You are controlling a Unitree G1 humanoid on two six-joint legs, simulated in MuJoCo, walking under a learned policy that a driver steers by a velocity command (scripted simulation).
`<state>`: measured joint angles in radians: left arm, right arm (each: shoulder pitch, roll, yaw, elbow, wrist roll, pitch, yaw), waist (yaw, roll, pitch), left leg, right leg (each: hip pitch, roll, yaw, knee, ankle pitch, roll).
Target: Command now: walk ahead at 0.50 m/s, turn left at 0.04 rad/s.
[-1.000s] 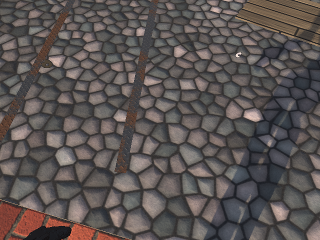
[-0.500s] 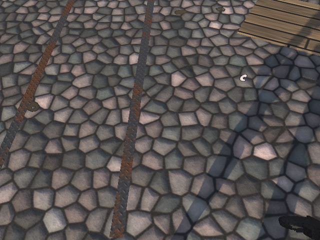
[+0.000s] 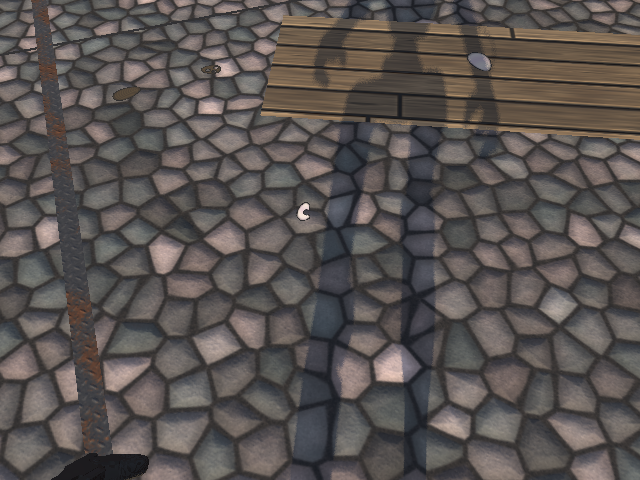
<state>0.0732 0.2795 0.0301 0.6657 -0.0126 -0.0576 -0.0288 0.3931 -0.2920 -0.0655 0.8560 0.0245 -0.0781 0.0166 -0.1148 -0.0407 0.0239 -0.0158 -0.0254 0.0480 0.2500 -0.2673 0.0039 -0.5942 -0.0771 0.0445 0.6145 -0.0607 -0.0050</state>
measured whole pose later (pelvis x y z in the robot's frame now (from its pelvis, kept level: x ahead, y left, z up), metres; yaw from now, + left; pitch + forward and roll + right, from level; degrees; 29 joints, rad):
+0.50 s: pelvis +0.26 -0.02 +0.00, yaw +14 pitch +1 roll -3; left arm 0.32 0.28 0.07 0.85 0.00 -0.08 0.00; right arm 0.12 -0.28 -0.05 0.73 0.02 -0.02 0.04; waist 0.08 0.04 0.03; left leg -0.65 0.10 -0.01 0.70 0.00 0.02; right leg 0.07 0.02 -0.23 0.22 -0.29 0.00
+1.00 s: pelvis +0.52 +0.11 +0.00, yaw +25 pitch +1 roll +1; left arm 0.10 0.28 0.04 0.76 -0.01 -0.08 -0.03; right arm 0.31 -0.27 -0.05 0.76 0.00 -0.07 0.00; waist -0.06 -0.05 0.03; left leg -0.02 -0.10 -0.05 0.25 -0.25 0.09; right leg -0.65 -0.10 0.03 0.61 0.13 0.02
